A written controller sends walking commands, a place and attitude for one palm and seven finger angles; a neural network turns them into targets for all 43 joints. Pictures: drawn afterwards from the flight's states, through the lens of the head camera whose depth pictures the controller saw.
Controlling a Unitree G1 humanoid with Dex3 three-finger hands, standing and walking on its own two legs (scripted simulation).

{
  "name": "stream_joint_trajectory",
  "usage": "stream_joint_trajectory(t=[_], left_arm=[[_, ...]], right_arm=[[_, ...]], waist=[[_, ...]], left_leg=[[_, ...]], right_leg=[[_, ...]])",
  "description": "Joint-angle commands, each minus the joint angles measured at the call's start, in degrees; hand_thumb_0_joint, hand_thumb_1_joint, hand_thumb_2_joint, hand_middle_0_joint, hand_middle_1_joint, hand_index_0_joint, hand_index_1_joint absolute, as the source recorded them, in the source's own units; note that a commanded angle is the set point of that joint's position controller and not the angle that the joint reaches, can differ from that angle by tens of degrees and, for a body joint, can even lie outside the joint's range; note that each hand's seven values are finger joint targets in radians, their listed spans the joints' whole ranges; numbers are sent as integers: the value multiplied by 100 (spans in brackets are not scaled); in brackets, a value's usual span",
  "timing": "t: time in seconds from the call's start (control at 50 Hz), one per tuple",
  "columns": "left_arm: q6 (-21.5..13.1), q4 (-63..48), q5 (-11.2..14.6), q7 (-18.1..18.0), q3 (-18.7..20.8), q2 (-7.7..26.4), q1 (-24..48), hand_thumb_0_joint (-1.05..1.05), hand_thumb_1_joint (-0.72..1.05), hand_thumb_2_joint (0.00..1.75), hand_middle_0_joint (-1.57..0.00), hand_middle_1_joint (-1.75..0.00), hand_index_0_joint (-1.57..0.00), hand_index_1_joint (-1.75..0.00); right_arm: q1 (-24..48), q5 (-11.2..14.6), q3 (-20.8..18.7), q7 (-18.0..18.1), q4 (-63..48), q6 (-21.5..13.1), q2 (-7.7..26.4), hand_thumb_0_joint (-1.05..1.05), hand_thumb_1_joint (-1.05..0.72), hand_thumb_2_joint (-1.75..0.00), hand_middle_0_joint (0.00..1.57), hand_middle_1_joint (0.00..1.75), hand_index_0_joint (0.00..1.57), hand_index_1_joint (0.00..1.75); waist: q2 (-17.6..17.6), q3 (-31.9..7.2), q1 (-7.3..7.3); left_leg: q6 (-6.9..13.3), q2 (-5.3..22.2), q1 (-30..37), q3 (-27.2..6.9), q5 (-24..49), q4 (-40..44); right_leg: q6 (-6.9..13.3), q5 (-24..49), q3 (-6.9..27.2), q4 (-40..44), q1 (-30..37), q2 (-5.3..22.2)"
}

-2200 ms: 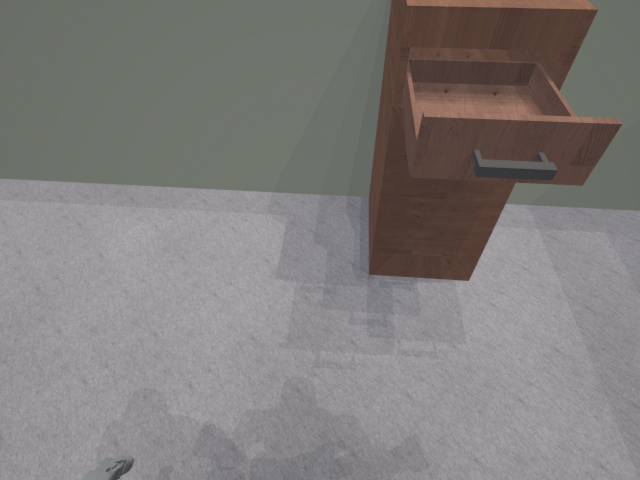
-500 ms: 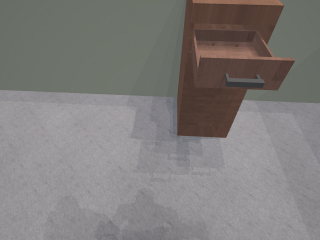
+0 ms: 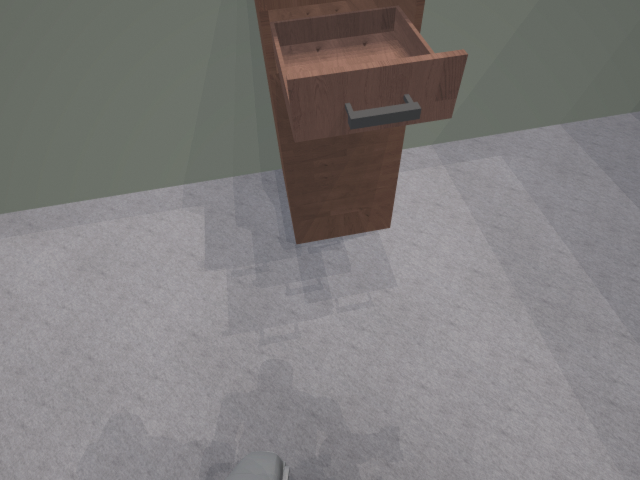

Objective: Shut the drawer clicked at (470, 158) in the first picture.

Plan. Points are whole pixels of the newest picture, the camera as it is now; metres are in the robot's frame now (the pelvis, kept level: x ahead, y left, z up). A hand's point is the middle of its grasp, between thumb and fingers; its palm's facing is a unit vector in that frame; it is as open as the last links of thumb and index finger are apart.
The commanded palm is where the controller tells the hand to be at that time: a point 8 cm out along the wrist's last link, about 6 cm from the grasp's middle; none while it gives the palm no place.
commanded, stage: walk to a spot facing it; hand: left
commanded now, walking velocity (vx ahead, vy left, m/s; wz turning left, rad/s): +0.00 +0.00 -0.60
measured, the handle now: (381, 109) +0.75 -0.04 +0.03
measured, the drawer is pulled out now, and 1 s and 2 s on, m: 0.29 0.29 0.29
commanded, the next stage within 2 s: none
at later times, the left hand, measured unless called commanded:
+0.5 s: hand out of the picture +0.10 +0.27 -0.17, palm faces -0.23 -0.95 -0.23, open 7.3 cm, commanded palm none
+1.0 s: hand (245, 469) +0.15 +0.13 -0.15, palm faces -0.55 -0.80 -0.23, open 7.3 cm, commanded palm none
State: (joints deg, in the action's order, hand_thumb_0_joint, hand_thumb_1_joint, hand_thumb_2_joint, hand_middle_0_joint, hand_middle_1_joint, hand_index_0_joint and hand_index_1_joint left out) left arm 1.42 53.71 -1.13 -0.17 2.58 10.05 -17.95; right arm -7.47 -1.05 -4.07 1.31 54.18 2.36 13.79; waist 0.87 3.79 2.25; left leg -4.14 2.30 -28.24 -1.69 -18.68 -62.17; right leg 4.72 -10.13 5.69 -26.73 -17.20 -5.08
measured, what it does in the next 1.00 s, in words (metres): steps on the spot, turning right: left foot, then right foot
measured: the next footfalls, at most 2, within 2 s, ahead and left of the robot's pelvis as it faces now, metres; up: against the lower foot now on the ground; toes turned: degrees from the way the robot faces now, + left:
left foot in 0.28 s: +0.03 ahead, +0.16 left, +0.00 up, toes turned -13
right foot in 0.74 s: -0.06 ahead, -0.08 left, +0.00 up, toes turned -32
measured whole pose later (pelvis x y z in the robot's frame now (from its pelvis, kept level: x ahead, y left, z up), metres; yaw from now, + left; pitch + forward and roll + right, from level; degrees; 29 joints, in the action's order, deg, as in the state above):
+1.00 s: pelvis -0.03 +0.02 +0.00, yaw -35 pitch +1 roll +0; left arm 0.3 51.6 -1.3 0.6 2.8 11.3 -12.7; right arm -13.9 -1.9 -4.3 0.0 53.4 2.1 14.4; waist 1.4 1.8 -0.8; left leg -4.7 5.8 -28.2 2.3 -20.1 -58.5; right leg 2.3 -14.8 2.3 -26.3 -12.1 -2.8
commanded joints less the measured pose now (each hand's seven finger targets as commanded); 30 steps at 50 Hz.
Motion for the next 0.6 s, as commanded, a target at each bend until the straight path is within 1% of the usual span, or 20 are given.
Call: stream_joint_trajectory(t=[0.0, 0.06, 0.12, 0.16, 0.2, 0.22, 0.24, 0.26, 0.28, 0.3, 0.32, 0.34, 0.36, 0.38, 0.42, 0.46, 0.48, 0.5, 0.54, 0.58], left_arm=[[-97, -395, -3, -66, 383, 1225, -233, 0, 90, 90, -20, -30, -20, -30], [-67, -406, -16, -53, 398, 1241, -296, 0, 90, 90, -20, -30, -20, -30], [-29, -484, -47, -68, 432, 1339, -118, 0, 90, 90, -20, -30, -20, -30], [1, -568, -61, -69, 455, 1393, 15, 0, 90, 90, -20, -30, -20, -30], [31, -624, -47, -66, 457, 1439, 289, 0, 90, 90, -20, -30, -20, -30], [51, -676, -25, -52, 457, 1397, 456, 0, 90, 90, -20, -30, -20, -30], [65, -765, 10, -15, 412, 1202, 506, 0, 90, 90, -20, -30, -20, -30], [71, -841, 53, 66, 362, 868, 450, 0, 90, 90, -20, -30, -20, -30], [45, -890, -26, 56, 414, 1022, 548, 0, 90, 90, -20, -30, -20, -30], [59, -813, -88, 89, 487, 1180, 404, 0, 90, 90, -20, -30, -20, -30], [94, -604, -136, 121, 526, 1221, 288, 0, 90, 90, -20, -30, -20, -30], [129, -504, -113, 172, 497, 1074, 155, 0, 90, 90, -20, -30, -20, -30], [152, -510, -94, 206, 453, 980, 133, 0, 90, 90, -20, -30, -20, -30], [158, -515, -82, 232, 421, 919, 153, 0, 90, 90, -20, -30, -20, -30], [175, -579, -46, 239, 367, 847, 399, 0, 90, 90, -20, -30, -20, -30], [176, -686, -22, 247, 326, 810, 721, 0, 90, 90, -20, -30, -20, -30], [177, -718, -18, 245, 311, 804, 865, 0, 90, 90, -20, -30, -20, -30], [185, -762, -3, 245, 302, 746, 949, 0, 90, 90, -20, -30, -20, -30], [190, -782, 9, 253, 266, 691, 1077, 0, 90, 90, -20, -30, -20, -30], [174, -782, 9, 253, 243, 697, 1107, 0, 90, 90, -20, -30, -20, -30]], right_arm=[[183, -7, -82, 32, -509, -119, 421, 0, -90, -90, 20, 30, 20, 30], [329, 12, -75, 53, -615, -133, 446, 0, -90, -90, 20, 30, 20, 30], [229, 57, -49, 59, -680, -185, 421, 0, -90, -90, 20, 30, 20, 30], [98, 106, -46, 82, -689, -227, 408, 0, -90, -90, 20, 30, 20, 30], [-372, 138, -50, 110, -603, -268, 380, 0, -90, -90, 20, 30, 20, 30], [-733, 139, -59, 135, -517, -302, 426, 0, -90, -90, 20, 30, 20, 30], [-949, 119, -104, 176, -484, -346, 687, 0, -90, -90, 20, 30, 20, 30], [-828, 29, -195, 181, -599, -356, 1230, 0, -90, -90, 20, 30, 20, 30], [-581, 68, -184, 158, -778, -309, 1337, 0, -90, -90, 20, 30, 20, 30], [-228, 14, -95, 138, -916, -305, 1097, 0, -90, -90, 20, 30, 20, 30], [57, -8, -8, 149, -896, -339, 745, 0, -90, -90, 20, 30, 20, 30], [162, -14, 20, 156, -926, -357, 713, 0, -90, -90, 20, 30, 20, 30], [119, -15, 31, 153, -932, -371, 682, 0, -90, -90, 20, 30, 20, 30], [24, -2, 65, 156, -886, -391, 618, 0, -90, -90, 20, 30, 20, 30], [-414, -15, 37, 154, -738, -387, 619, 0, -90, -90, 20, 30, 20, 30], [-773, -19, -8, 147, -621, -389, 706, 0, -90, -90, 20, 30, 20, 30], [-907, -18, -28, 140, -569, -387, 729, 0, -90, -90, 20, 30, 20, 30], [-977, -30, -67, 134, -539, -382, 811, 0, -90, -90, 20, 30, 20, 30], [-1041, -39, -124, 109, -471, -367, 914, 0, -90, -90, 20, 30, 20, 30], [-1053, -40, -165, 74, -440, -336, 978, 0, -90, -90, 20, 30, 20, 30]], waist=[[-783, -664, 39], [-890, -668, 127], [-962, -844, 90], [-949, -899, 84], [-972, -976, -140], [-964, -1038, -322], [-457, -1037, -433], [1243, -830, -415], [1220, -561, -320], [741, -410, -140], [509, -245, 30], [572, -231, 115], [584, -208, 105], [701, -238, 98], [830, -191, -113], [823, -174, -281], [706, -166, -352], [724, -184, -381], [836, -250, -442], [1058, -347, -489]], left_leg=[[-29, 19, -397, -88, -117, 286], [2, -72, -214, -119, -267, 732], [80, -166, 188, -122, -464, 1546], [183, -281, 671, -149, -582, 2243], [253, -398, 1471, -35, -137, 3199], [320, -335, 2191, -50, 290, 3833], [529, 209, 2984, -552, 176, 4372], [895, 1696, 3248, -2165, -341, 5116], [1281, 2534, 2322, -2618, 75, 5107], [1484, 2371, 1629, -2352, 205, 5106], [1272, 1788, 1390, -1587, 728, 4941], [1134, 1428, 1301, -892, 1093, 4808], [1073, 1206, 1355, -492, 1359, 4711], [1023, 1101, 1479, -227, 1685, 4611], [1135, 1116, 1999, -134, 2086, 4465], [1293, 1338, 2285, -209, 2348, 4404], [1331, 1414, 2402, -207, 2586, 4384], [1380, 1526, 2460, -200, 2671, 4340], [1357, 1614, 2435, 43, 2817, 4244], [1296, 1631, 2306, 229, 2897, 4091]], right_leg=[[452, 507, 2032, 924, 955, 1405], [495, 506, 2302, 941, 888, 1352], [567, 655, 2474, 857, 878, 1332], [529, 1025, 2640, 782, 684, 1300], [301, 1047, 2551, 622, 285, 1141], [65, 595, 2372, 441, -195, 913], [-241, -369, 1891, -28, -1069, 414], [-530, -1678, 803, -1440, -2160, -354], [-736, -2065, 158, -2676, -2121, 0], [-810, -1754, 177, -3529, -1842, 226], [-846, -1291, 169, -3979, -1666, 229], [-855, -1018, 7, -4392, -1612, 253], [-882, -877, -118, -4592, -1658, 293], [-902, -815, -220, -4578, -1750, 337], [-947, -861, -327, -4310, -1946, 419], [-966, -1048, -420, -3701, -1951, 594], [-976, -1133, -504, -3444, -1915, 629], [-966, -1280, -559, -3110, -1789, 705], [-920, -1382, -737, -2486, -1388, 757], [-850, -1442, -919, -2081, -962, 661]])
